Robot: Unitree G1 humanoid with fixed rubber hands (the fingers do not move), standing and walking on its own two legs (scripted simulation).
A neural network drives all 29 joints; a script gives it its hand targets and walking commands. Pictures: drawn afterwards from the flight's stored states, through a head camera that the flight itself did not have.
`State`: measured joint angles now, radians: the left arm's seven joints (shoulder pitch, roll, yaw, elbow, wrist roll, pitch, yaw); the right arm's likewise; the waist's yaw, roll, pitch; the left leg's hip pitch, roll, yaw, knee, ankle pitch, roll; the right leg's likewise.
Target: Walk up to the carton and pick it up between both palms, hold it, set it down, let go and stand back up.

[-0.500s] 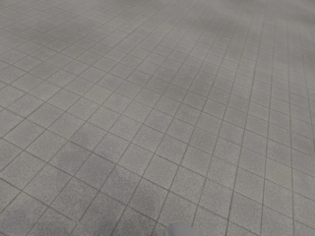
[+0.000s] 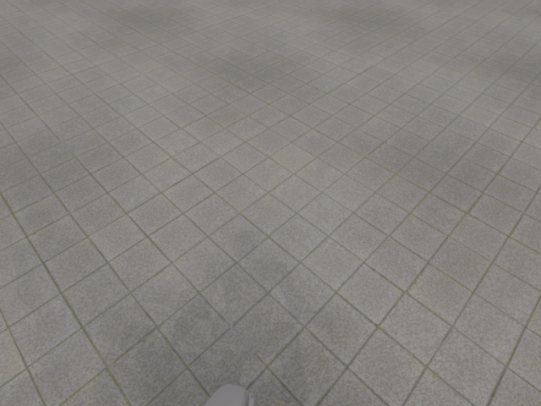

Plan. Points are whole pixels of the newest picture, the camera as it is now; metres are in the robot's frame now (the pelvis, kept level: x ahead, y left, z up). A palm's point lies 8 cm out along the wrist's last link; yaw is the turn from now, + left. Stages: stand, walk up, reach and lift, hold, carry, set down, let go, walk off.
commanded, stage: walk up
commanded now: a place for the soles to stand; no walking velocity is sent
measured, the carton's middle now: out of the picture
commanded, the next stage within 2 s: none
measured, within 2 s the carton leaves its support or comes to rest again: neither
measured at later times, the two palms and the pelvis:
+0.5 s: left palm out of the picture -0.14 +0.43 -0.13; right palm out of the picture +0.03 -0.13 -0.09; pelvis -0.12 +0.13 +0.00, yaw +21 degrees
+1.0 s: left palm out of the picture -0.31 +0.44 -0.11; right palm out of the picture -0.01 -0.05 -0.11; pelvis -0.22 +0.15 +0.00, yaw +46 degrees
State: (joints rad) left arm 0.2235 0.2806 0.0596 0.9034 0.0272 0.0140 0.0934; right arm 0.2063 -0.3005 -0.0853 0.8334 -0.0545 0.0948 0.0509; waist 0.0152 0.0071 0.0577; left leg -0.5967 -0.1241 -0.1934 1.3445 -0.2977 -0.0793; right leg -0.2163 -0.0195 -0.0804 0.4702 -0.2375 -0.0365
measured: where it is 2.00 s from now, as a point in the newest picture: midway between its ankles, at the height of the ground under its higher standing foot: outside the picture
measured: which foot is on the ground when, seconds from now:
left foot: up 0.00-0.22, down 0.24-0.68, up 0.70-1.00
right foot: down 0.00-0.24, up 0.26-0.62, down 0.64-1.00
